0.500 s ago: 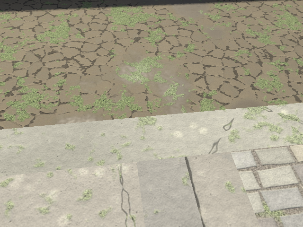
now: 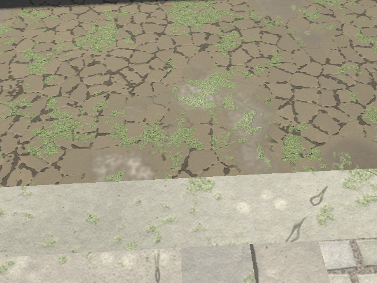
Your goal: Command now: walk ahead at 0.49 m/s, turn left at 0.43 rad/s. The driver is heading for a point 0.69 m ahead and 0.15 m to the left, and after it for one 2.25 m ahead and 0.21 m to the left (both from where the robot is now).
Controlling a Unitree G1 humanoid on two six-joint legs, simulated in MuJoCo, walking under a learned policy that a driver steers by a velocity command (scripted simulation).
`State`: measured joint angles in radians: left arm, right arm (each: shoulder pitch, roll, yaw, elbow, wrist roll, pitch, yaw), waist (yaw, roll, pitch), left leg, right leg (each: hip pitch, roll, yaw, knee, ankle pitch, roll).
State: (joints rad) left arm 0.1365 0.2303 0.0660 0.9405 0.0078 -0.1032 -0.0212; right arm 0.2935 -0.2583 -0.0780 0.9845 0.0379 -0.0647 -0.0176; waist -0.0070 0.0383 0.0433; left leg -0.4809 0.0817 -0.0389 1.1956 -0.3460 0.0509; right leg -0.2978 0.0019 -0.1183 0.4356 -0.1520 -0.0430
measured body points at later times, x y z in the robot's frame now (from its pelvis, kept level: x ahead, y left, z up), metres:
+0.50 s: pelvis +0.26 +0.08 -0.01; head +0.30 +0.10 +0.44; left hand +0.28 +0.38 -0.14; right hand +0.44 -0.15 -0.13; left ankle +0.30 +0.16 -0.74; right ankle +0.20 -0.10 -0.63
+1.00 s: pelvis +0.39 +0.12 -0.01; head +0.43 +0.14 +0.43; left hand +0.41 +0.40 -0.14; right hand +0.60 -0.09 -0.13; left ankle +0.35 +0.23 -0.70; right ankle +0.55 +0.04 -0.74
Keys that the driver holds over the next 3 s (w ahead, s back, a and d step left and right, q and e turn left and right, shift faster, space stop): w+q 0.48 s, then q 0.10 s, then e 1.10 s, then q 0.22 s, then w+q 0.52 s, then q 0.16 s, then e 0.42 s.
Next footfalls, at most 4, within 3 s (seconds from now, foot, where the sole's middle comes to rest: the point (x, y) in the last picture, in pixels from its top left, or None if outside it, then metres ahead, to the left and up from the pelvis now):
0.38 left None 0.34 0.17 -0.77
0.78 right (187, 251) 0.59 0.05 -0.77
1.08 left None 0.42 0.27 -0.77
1.56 right None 0.39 0.02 -0.77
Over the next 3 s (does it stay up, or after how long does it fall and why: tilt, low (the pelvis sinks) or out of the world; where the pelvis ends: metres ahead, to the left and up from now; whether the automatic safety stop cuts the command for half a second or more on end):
stays up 0.56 0.21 -0.01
